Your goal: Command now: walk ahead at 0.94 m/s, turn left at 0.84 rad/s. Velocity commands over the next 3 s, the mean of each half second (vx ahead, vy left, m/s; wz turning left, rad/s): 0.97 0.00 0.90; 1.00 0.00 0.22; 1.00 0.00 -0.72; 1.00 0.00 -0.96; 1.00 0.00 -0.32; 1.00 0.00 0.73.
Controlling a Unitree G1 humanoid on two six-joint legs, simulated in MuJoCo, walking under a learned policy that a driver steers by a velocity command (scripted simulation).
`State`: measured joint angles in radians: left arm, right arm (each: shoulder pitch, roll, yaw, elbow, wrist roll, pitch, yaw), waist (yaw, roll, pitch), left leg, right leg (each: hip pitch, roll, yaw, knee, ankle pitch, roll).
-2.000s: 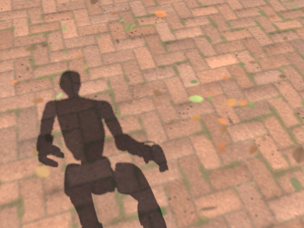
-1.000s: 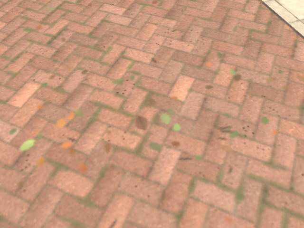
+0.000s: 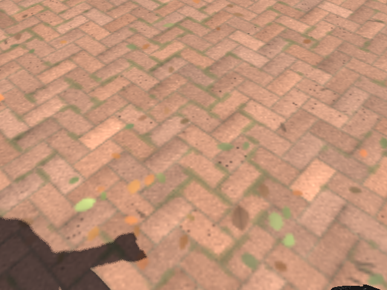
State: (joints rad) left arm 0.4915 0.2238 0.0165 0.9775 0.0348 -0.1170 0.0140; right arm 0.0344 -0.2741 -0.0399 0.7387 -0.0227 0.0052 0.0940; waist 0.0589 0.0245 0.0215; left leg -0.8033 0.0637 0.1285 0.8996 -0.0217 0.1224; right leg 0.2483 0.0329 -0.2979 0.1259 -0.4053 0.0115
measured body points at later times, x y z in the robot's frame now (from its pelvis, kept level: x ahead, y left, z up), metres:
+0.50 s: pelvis +0.44 +0.07 +0.00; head +0.48 +0.09 +0.45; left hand +0.62 +0.36 -0.05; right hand +0.53 -0.23 -0.11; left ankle +0.22 +0.04 -0.71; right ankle +0.70 +0.01 -0.69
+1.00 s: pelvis +0.84 +0.29 -0.01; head +0.88 +0.31 +0.44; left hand +0.61 +0.43 -0.13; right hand +1.19 +0.29 -0.05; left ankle +0.92 +0.44 -0.72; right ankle +0.71 +0.04 -0.69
